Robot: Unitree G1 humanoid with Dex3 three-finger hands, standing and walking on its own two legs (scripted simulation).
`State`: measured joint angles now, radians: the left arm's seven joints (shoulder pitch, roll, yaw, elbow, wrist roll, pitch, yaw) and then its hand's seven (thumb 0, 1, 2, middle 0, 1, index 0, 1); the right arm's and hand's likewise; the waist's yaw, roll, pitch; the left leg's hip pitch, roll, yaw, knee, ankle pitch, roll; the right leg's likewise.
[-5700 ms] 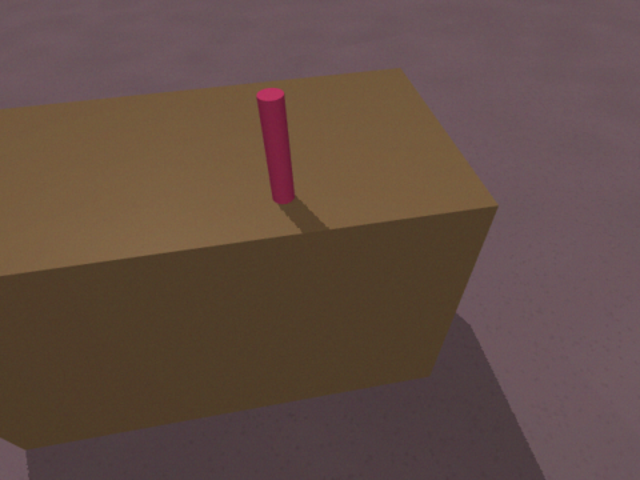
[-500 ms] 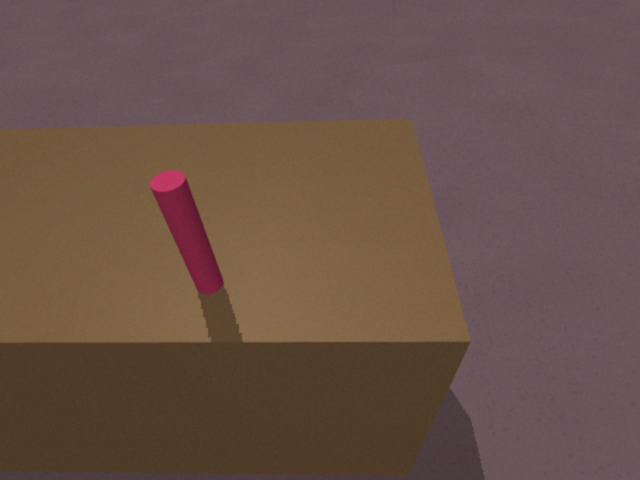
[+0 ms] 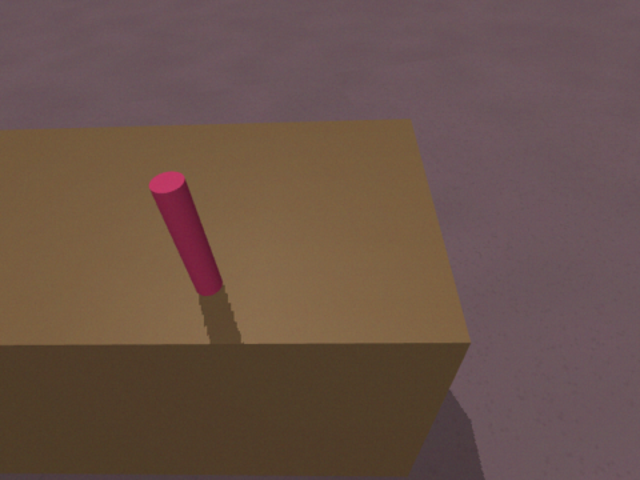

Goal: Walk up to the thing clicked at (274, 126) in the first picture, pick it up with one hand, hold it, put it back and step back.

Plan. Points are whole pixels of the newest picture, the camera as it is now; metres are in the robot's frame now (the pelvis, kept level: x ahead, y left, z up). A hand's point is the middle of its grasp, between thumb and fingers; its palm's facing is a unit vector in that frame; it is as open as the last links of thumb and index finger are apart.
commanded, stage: stand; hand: left
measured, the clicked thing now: (190, 240) +0.45 +0.21 +0.07
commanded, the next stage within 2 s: rise first in 0.12 s
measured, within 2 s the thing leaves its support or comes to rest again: neither
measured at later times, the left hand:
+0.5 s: hand out of the picture +0.18 +0.25 -0.12, palm faces +0.17 -0.93 -0.31, open 11.8 cm
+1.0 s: hand (120, 446) +0.19 +0.25 +0.02, palm faces +0.25 -0.91 -0.33, open 17.4 cm
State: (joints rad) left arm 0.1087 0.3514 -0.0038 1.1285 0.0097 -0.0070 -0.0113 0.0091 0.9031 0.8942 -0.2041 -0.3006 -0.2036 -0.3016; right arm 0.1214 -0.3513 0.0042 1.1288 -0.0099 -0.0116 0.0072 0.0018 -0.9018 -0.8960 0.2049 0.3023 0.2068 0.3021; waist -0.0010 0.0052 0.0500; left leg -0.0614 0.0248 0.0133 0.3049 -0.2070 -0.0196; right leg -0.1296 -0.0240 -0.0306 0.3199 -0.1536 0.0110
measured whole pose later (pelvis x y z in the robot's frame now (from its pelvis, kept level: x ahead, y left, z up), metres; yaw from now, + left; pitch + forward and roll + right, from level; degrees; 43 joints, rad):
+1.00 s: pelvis +0.01 +0.01 +0.00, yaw +0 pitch -3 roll +0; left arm 0.43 0.29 0.16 0.03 -0.05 -0.09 0.04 0.00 -0.49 0.01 -0.04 -0.04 -0.04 -0.03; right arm 0.27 -0.23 -0.11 0.59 0.03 -0.08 -0.04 -0.01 0.50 -0.02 0.06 0.05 0.06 0.05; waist 0.03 0.04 0.02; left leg -0.08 0.02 0.01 0.40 -0.27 0.00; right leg -0.13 -0.03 -0.03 0.38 -0.20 0.02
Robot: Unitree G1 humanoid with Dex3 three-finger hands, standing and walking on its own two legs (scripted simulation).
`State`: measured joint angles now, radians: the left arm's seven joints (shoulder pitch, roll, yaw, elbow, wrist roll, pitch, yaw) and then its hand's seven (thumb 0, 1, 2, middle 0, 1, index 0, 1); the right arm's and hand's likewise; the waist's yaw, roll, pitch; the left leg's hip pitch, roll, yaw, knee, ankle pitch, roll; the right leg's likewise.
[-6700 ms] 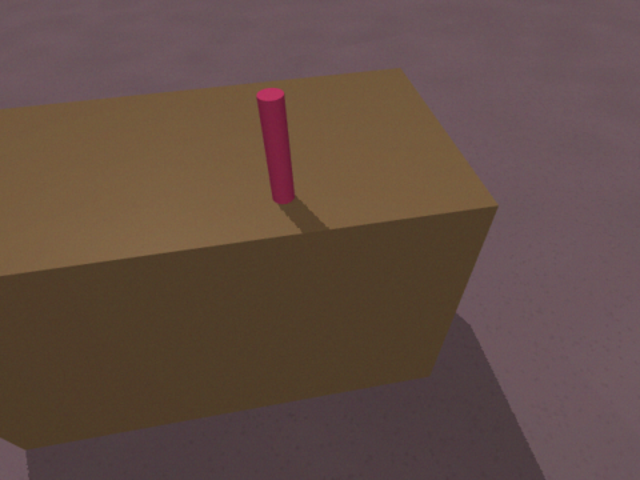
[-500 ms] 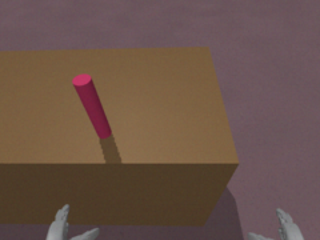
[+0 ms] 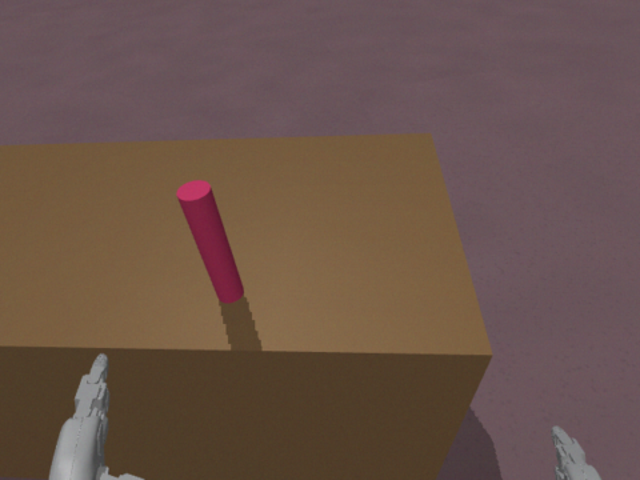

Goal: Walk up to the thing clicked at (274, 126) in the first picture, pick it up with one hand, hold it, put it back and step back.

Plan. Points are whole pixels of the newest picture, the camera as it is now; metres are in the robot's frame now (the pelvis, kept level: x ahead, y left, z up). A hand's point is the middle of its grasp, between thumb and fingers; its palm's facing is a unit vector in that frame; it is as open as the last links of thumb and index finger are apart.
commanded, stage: rise first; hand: left
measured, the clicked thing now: (214, 248) +0.44 +0.20 +0.08
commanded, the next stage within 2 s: go down in 1.06 s
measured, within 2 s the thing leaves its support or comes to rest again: neither
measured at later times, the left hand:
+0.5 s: hand (105, 446) +0.16 +0.24 +0.10, palm faces +0.29 -0.86 -0.42, open 17.6 cm
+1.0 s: hand (94, 424) +0.17 +0.23 +0.13, palm faces +0.31 -0.85 -0.43, open 17.6 cm
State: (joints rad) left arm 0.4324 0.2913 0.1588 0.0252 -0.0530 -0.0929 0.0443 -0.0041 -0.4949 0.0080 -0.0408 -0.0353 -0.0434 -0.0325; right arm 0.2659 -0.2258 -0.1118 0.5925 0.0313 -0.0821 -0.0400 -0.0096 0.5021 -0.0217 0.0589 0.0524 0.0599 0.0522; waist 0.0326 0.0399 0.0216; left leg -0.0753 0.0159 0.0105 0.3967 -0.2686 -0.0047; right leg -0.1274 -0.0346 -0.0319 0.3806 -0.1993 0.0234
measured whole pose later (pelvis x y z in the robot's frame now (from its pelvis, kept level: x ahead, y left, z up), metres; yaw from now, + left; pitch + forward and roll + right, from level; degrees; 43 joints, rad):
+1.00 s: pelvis -0.01 -0.01 +0.00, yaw +1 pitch -4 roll +0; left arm 0.49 0.34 0.28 -0.29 -0.05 -0.29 0.01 -0.01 -0.58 0.06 -0.05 -0.05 -0.04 -0.06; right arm 0.22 -0.22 -0.17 0.70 0.02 -0.15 -0.03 -0.01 0.52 -0.04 0.06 0.05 0.06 0.05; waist 0.05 0.06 0.06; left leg -0.07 0.01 -0.01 0.39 -0.24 -0.01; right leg -0.12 -0.04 -0.06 0.39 -0.19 0.01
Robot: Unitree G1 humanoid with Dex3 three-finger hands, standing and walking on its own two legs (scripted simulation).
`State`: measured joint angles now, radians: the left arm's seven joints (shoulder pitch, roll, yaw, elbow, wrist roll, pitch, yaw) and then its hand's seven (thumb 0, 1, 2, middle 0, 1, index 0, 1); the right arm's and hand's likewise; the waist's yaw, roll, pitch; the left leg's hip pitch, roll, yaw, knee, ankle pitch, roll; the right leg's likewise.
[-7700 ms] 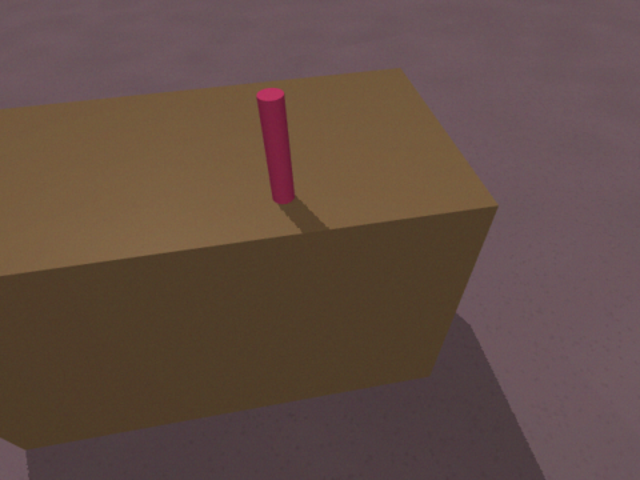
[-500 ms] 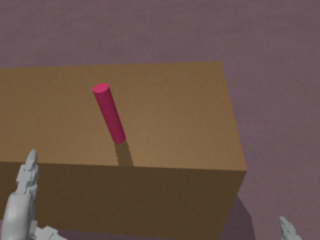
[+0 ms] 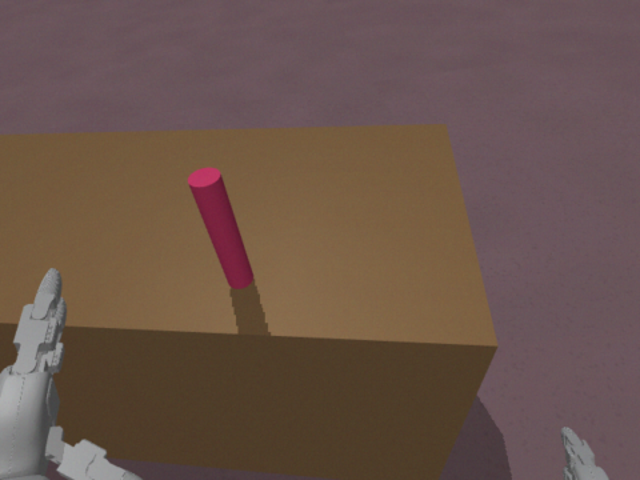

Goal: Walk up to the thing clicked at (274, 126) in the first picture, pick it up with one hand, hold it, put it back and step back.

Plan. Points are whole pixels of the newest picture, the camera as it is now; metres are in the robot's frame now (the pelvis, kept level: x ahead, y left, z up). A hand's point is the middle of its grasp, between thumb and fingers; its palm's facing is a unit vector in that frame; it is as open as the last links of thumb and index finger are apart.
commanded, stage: rise first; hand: left
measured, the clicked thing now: (224, 234) +0.46 +0.20 +0.08
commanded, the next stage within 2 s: go down in 0.06 s
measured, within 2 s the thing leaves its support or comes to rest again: neither
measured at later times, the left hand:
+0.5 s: hand (83, 364) +0.21 +0.26 +0.15, palm faces +0.32 -0.87 -0.37, open 17.7 cm
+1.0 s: hand (57, 286) +0.30 +0.33 +0.16, palm faces +0.17 -0.98 -0.08, open 17.6 cm
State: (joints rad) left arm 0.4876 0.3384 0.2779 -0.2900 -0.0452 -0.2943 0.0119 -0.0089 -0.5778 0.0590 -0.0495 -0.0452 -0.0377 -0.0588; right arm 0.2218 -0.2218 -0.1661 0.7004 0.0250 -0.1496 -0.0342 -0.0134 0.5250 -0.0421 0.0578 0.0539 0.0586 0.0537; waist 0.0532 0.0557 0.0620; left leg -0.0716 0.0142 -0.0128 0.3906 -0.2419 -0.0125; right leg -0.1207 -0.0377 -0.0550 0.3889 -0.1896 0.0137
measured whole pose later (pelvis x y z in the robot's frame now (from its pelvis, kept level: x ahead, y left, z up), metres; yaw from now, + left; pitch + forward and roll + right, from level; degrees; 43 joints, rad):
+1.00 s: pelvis -0.01 +0.01 +0.00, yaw +0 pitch -1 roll +0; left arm -0.22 0.55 0.55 0.45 -0.28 0.00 -0.45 -0.01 -0.57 0.06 -0.05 -0.03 -0.04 -0.04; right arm 0.23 -0.24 -0.05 0.72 0.04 -0.17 -0.11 -0.01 0.52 -0.05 0.06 0.05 0.06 0.05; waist 0.00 0.02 -0.04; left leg -0.19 0.01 -0.01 0.46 -0.26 0.00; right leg -0.23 -0.05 -0.05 0.44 -0.19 0.02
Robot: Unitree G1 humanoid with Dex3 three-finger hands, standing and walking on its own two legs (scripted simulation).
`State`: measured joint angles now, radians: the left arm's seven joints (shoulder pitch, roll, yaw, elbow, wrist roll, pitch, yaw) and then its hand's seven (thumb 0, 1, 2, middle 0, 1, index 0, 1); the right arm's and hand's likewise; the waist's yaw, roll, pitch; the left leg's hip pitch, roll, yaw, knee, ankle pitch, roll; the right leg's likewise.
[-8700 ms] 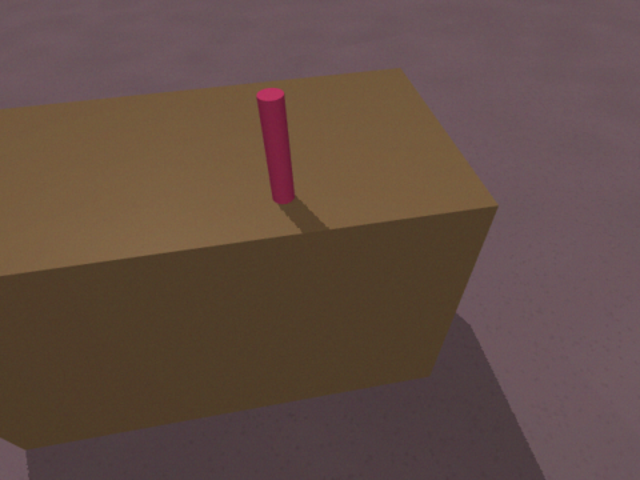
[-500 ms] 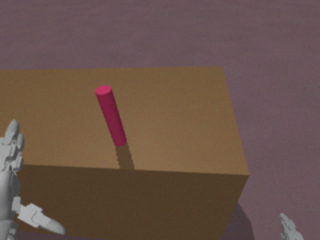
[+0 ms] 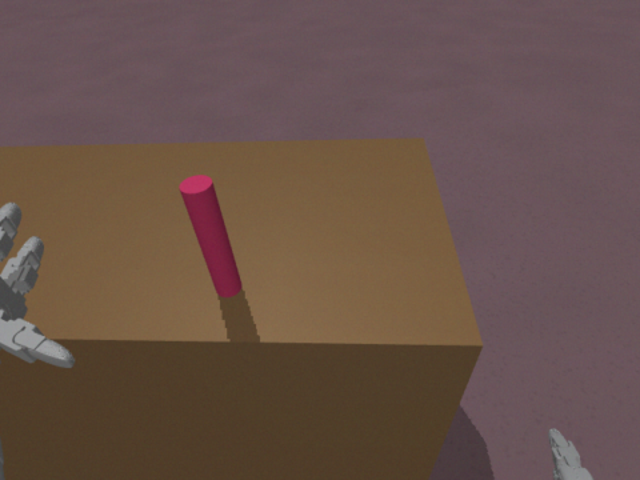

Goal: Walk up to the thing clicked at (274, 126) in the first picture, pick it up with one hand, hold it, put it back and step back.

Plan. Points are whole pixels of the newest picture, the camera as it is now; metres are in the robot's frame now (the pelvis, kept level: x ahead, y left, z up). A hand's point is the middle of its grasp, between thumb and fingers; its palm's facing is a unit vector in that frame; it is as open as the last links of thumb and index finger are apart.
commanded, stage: go down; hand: left
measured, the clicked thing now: (214, 242) +0.46 +0.19 +0.08
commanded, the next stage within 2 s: none
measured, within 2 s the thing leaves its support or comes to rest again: neither
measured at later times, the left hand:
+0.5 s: hand (36, 260) +0.34 +0.35 +0.17, palm faces +0.16 -0.99 -0.01, open 17.7 cm
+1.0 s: hand (30, 249) +0.36 +0.37 +0.17, palm faces +0.16 -0.99 -0.01, open 17.7 cm
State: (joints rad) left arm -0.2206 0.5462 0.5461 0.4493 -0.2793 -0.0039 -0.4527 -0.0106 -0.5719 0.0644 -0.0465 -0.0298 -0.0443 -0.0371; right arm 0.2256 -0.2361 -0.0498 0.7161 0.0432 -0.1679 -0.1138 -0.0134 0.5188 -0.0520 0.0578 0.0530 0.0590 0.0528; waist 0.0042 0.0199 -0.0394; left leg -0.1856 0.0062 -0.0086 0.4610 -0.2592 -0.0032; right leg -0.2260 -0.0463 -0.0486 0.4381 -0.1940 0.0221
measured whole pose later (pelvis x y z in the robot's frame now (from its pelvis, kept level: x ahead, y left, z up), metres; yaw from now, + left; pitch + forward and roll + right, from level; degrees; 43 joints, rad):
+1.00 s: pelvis +0.01 +0.00 +0.00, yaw +0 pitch +6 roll -1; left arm -0.52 0.77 0.60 0.90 -0.23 -0.01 -0.59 -0.01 -0.61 0.05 -0.05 -0.04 -0.06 -0.04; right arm 0.20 -0.24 0.02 0.75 0.02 -0.23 -0.18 -0.01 0.53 -0.05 0.06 0.05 0.06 0.05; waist -0.04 0.00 -0.09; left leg -0.32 0.01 -0.01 0.51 -0.29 0.00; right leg -0.34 -0.04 -0.05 0.45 -0.20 0.02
